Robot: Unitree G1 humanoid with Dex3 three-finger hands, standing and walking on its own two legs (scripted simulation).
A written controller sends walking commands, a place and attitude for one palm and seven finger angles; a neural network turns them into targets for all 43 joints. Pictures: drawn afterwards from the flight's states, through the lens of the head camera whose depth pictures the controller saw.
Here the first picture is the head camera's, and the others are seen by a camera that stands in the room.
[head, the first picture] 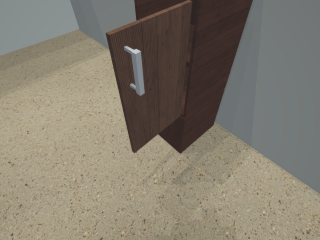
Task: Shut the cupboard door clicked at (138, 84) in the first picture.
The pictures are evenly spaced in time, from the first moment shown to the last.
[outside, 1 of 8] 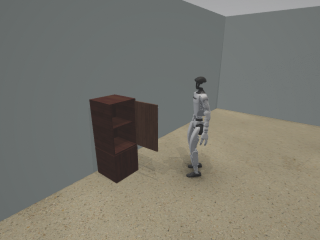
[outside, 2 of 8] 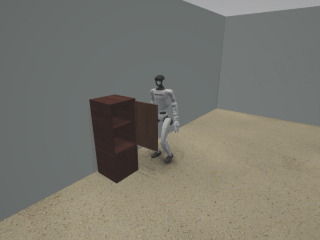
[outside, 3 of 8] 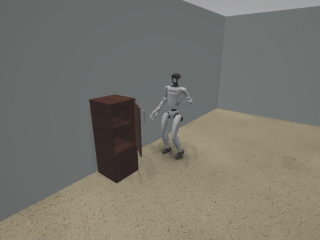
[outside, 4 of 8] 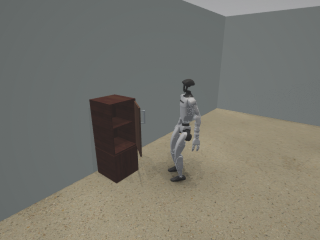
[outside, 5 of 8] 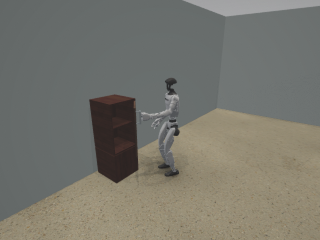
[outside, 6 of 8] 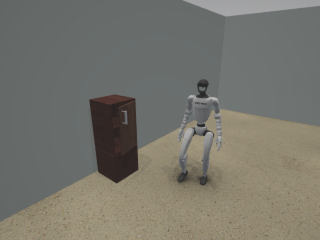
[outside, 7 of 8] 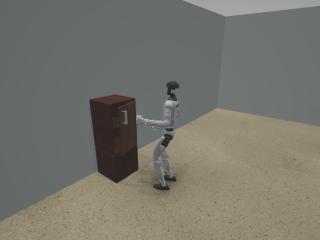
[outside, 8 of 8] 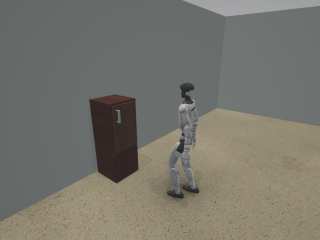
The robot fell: no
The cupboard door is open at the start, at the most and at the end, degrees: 93 93 0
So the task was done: yes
